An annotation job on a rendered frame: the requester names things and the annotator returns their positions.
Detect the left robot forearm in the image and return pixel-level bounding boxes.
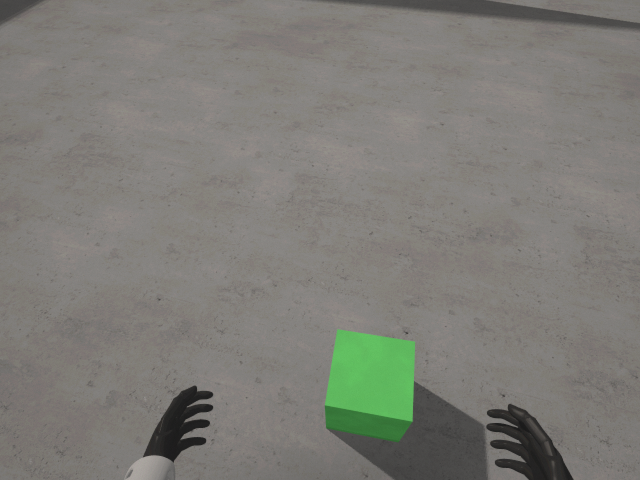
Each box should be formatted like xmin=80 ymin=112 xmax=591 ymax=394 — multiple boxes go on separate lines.
xmin=124 ymin=455 xmax=175 ymax=480

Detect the right robot hand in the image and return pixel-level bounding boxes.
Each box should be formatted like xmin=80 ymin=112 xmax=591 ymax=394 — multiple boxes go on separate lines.
xmin=486 ymin=404 xmax=574 ymax=480

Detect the carton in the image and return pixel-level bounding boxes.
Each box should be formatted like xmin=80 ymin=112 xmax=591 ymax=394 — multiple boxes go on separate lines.
xmin=325 ymin=329 xmax=415 ymax=442

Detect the left robot hand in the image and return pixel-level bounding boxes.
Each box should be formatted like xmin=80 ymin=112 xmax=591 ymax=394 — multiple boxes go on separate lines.
xmin=143 ymin=386 xmax=213 ymax=463

